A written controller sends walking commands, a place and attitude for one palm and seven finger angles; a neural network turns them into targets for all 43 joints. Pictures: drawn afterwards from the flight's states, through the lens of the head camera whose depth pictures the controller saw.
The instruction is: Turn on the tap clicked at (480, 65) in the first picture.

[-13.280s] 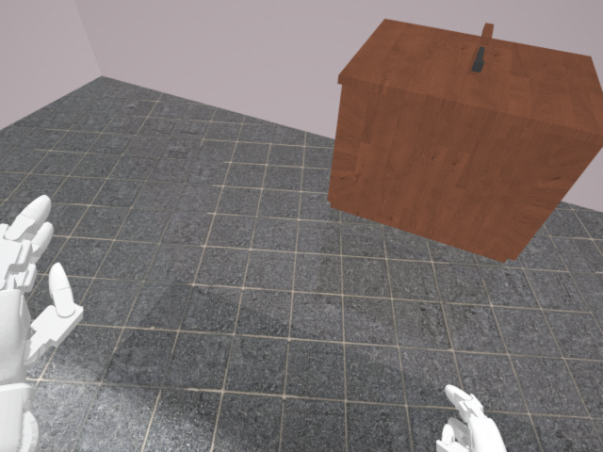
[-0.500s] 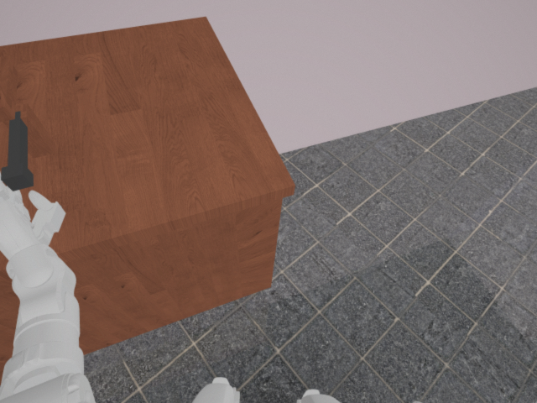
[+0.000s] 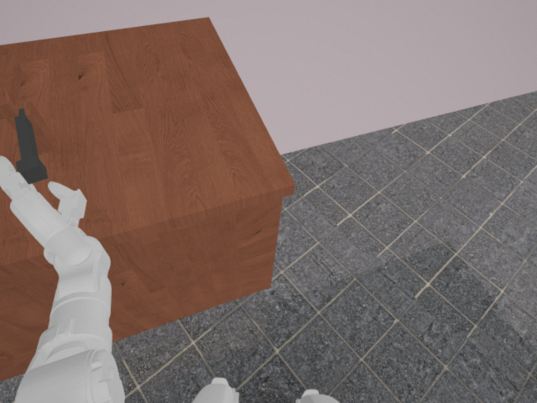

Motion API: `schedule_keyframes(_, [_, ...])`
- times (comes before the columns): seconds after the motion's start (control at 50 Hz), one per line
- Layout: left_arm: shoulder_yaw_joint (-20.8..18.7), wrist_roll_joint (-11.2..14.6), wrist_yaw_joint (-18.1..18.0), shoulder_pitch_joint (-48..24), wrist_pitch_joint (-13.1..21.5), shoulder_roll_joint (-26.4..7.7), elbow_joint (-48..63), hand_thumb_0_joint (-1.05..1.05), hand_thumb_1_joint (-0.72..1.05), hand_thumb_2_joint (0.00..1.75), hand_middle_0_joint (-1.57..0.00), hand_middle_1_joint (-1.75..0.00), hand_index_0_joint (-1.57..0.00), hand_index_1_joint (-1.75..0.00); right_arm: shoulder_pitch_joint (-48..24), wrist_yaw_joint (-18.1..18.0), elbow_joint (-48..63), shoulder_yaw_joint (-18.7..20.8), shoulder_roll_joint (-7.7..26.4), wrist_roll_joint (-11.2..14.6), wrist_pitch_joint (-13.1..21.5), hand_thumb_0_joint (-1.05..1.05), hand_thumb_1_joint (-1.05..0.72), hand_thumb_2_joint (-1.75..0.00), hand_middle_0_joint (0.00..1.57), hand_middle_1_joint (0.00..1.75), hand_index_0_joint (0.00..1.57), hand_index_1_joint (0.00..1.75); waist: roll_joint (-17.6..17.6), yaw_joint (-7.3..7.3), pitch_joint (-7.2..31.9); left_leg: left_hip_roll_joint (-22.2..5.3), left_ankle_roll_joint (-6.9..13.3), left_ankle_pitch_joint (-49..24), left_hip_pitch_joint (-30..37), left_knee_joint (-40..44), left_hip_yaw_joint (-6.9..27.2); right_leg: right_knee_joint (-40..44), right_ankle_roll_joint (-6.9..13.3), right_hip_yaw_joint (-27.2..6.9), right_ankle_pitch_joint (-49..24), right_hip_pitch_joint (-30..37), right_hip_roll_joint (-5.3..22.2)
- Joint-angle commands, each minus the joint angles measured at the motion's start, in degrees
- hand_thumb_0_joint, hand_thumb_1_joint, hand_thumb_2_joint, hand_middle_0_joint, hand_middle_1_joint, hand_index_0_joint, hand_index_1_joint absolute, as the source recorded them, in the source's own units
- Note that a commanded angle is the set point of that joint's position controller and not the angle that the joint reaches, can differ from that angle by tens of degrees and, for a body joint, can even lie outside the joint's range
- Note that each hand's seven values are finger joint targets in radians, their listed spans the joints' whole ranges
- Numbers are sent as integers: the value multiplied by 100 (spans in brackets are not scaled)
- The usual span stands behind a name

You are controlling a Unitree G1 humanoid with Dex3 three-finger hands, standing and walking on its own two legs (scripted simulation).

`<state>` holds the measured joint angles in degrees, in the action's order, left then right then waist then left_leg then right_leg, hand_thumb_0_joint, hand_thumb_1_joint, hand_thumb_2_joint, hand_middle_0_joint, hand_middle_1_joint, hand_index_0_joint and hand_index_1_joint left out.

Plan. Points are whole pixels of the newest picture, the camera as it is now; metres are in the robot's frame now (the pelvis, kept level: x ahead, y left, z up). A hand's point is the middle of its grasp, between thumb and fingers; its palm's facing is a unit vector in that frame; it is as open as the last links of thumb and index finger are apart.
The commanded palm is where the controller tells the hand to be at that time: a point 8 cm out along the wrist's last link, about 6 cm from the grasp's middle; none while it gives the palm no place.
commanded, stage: push the lever round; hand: left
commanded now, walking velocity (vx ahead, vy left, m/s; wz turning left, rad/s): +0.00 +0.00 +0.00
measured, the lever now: (32, 170) +0.44 +0.37 +0.07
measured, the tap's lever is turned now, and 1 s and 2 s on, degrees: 8 34 48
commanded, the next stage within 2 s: lift the hand up off the lever in 1.48 s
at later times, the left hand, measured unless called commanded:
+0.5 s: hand (96, 183) +0.43 +0.28 +0.05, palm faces +0.83 -0.55 -0.07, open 8.1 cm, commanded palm +0.39 +0.28 +0.06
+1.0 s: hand (125, 167) +0.47 +0.24 +0.05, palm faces +0.86 -0.49 -0.13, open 8.2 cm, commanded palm +0.42 +0.26 +0.06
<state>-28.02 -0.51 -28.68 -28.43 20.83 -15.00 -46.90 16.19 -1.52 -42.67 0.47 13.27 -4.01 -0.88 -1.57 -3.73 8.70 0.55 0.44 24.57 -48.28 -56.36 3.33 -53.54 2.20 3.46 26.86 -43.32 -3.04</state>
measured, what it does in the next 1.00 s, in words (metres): stands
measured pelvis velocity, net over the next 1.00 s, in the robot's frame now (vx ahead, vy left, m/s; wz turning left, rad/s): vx -0.01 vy -0.02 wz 0.00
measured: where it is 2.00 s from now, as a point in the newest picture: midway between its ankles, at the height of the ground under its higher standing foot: outside the picture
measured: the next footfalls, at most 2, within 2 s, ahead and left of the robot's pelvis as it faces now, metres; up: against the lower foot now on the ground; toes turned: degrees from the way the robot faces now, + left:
none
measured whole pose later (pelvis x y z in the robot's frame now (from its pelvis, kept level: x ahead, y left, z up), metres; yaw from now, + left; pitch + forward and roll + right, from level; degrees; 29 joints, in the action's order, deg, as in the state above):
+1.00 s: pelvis -0.01 -0.02 +0.00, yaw +0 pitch +20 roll -2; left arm -33.5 -11.7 -50.4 -48.4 19.6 -16.2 -68.2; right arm 18.4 1.2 -44.9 0.6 12.2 -7.3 -1.9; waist -1.9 -8.7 10.6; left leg -0.3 -0.8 23.2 -53.5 -56.4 4.4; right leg -54.2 3.6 4.5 25.8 -48.9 -3.9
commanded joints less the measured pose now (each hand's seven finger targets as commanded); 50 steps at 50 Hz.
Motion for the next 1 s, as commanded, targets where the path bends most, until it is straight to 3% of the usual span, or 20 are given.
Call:
schedule_keyframes(0.0, [99, -352, -161, -2274, 331, -1301, 949, 0, 90, 90, -15, -15, -15, -15, 350, -74, 442, 274, 873, -59, 127, 0, -90, -90, 20, 30, 20, 30, -304, -163, 1777, -49, 49, -1461, 1444, 665, 121, 692, -78, -262, -1650, 546, 81])
schedule_keyframes(0.06, [299, -425, -287, -2558, 334, -1048, 770, 0, 90, 90, -15, -15, -15, -15, 366, -48, 401, 275, 840, -85, 125, 0, -90, -90, 20, 30, 20, 30, -338, -272, 1774, -40, 65, -1388, 1477, 646, 110, 730, -85, -254, -1580, 435, 83])
schedule_keyframes(0.08, [154, -459, -337, -2514, 329, -1226, 681, 0, 90, 90, -15, -15, -15, -15, 390, -50, 399, 275, 847, -95, 106, 0, -90, -90, 20, 30, 20, 30, -288, -204, 1810, -34, 71, -1351, 1369, 645, 108, 721, -81, -268, -1568, 520, 88])
schedule_keyframes(0.1, [169, -492, -381, -2716, 335, -1231, 663, 0, 90, 90, -15, -15, -15, -15, 396, -57, 375, 269, 855, -107, 96, 0, -90, -90, 20, 30, 20, 30, -327, -285, 1780, -38, 80, -1311, 1396, 630, 108, 727, -92, -275, -1542, 441, 89])
schedule_keyframes(0.16, [141, -522, -494, -2801, 374, -1214, 467, 0, 90, 90, -15, -15, -15, -15, 420, -43, 377, 281, 829, -126, 91, 0, -90, -90, 20, 30, 20, 30, -176, -272, 1876, -19, 110, -1245, 1303, 621, 83, 755, -105, -292, -1538, 544, 95])
schedule_keyframes(0.22, [125, -589, -602, -3138, 394, -1246, 261, 0, 90, 90, -15, -15, -15, -15, 472, -29, 319, 266, 818, -151, 70, 0, -90, -90, 20, 30, 20, 30, -314, -339, 1841, -13, 117, -1149, 1198, 590, 59, 748, -116, -310, -1469, 459, 120])
schedule_keyframes(0.24, [69, -623, -644, -3130, 429, -1317, 323, 0, 90, 90, -15, -15, -15, -15, 503, -18, 327, 278, 823, -162, 54, 0, -90, -90, 20, 30, 20, 30, -351, -277, 1976, -15, 107, -1246, 1270, 595, 70, 725, -103, -307, -1534, 520, 116])
schedule_keyframes(0.36, [191, -741, -866, -3421, 403, -1151, 6, 0, 90, 90, -15, -15, -15, -15, 553, 29, 288, 288, 806, -189, 6, 0, -90, -90, 20, 30, 20, 30, -281, -417, 1924, -9, 145, -1235, 1193, 553, 18, 777, -130, -318, -1579, 496, 112])
schedule_keyframes(0.38, [82, -764, -916, -3483, 422, -1289, 30, 0, 90, 90, -15, -15, -15, -15, 585, 29, 267, 304, 829, -204, -3, 0, -90, -90, 20, 30, 20, 30, -272, -390, 2008, -17, 135, -1272, 1213, 552, 39, 755, -123, -307, -1585, 512, 113])
schedule_keyframes(0.48, [79, -843, -1108, -3656, 412, -1273, -141, 0, 90, 90, -15, -15, -15, -15, 599, 59, 250, 309, 820, -228, -17, 0, -90, -90, 20, 30, 20, 30, -268, -421, 2019, 3, 156, -1146, 1078, 548, 5, 806, -135, -341, -1516, 569, 124])
schedule_keyframes(0.5, [66, -885, -1153, -3750, 405, -1270, -216, 0, 90, 90, -15, -15, -15, -15, 617, 63, 215, 308, 823, -233, -21, 0, -90, -90, 20, 30, 20, 30, -400, -448, 1956, -2, 148, -1119, 1134, 551, 13, 808, -127, -332, -1452, 445, 118])
schedule_keyframes(0.54, [50, -896, -1232, -3771, 382, -1275, -330, 0, 90, 90, -15, -15, -15, -15, 628, 82, 204, 314, 822, -244, -25, 0, -90, -90, 20, 30, 20, 30, -227, -480, 1928, -7, 162, -1099, 1052, 552, 18, 828, -142, -323, -1441, 475, 109])
schedule_keyframes(0.62, [102, -973, -1394, -4116, 333, -1219, -474, 0, 90, 90, -15, -15, -15, -15, 649, 113, 157, 304, 825, -273, -25, 0, -90, -90, 20, 30, 20, 30, -248, -569, 1896, -17, 173, -959, 1028, 576, 35, 855, -146, -301, -1264, 331, 109])
schedule_keyframes(0.66, [34, -1019, -1468, -4095, 324, -1300, -504, 0, 90, 90, -15, -15, -15, -15, 656, 124, 175, 316, 828, -282, -31, 0, -90, -90, 20, 30, 20, 30, -303, -522, 2013, -13, 158, -1004, 1020, 579, 31, 852, -138, -307, -1296, 418, 119])
schedule_keyframes(0.76, [-43, -1134, -1676, -4393, 206, -1389, -802, 0, 90, 90, -15, -15, -15, -15, 698, 154, 132, 298, 827, -317, -33, 0, -90, -90, 20, 30, 20, 30, -197, -613, 1874, -28, 183, -844, 825, 596, 34, 899, -154, -302, -1149, 353, 127])
schedule_keyframes(0.82, [-143, -1199, -1808, -4531, 170, -1466, -789, 0, 90, 90, -15, -15, -15, -15, 744, 179, 111, 308, 833, -339, -7, 0, -90, -90, 20, 30, 20, 30, -306, -603, 2075, -31, 185, -959, 919, 571, 31, 883, -155, -301, -1211, 332, 121])
schedule_keyframes(0.86, [-275, -1239, -1882, -4456, 110, -1595, -913, 0, 90, 90, -15, -15, -15, -15, 773, 193, 115, 308, 819, -351, -11, 0, -90, -90, 20, 30, 20, 30, -259, -558, 2160, -22, 193, -996, 781, 536, -9, 878, -170, -332, -1318, 475, 135])
schedule_keyframes(0.88, [-202, -1242, -1910, -4500, 47, -1490, -1049, 0, 90, 90, -15, -15, -15, -15, 763, 202, 111, 290, 803, -355, 2, 0, -90, -90, 20, 30, 20, 30, -103, -632, 2038, -16, 217, -903, 614, 525, -40, 918, -198, -347, -1306, 490, 143])
schedule_keyframes(0.92, [-355, -1310, -1979, -4603, -18, -1709, -1158, 0, 90, 90, -15, -15, -15, -15, 782, 203, 108, 274, 814, -351, 20, 0, -90, -90, 20, 30, 20, 30, -179, -616, 1865, -33, 218, -702, 448, 571, -36, 955, -206, -374, -1108, 447, 166])
schedule_keyframes(0.98, [-415, -1399, -2029, -4721, -48, -1885, -1098, 0, 90, 90, -15, -15, -15, -15, 846, 194, 141, 277, 814, -359, 42, 0, -90, -90, 20, 30, 20, 30, -138, -611, 2087, -42, 238, -811, 410, 527, -74, 954, -221, -421, -1297, 602, 180])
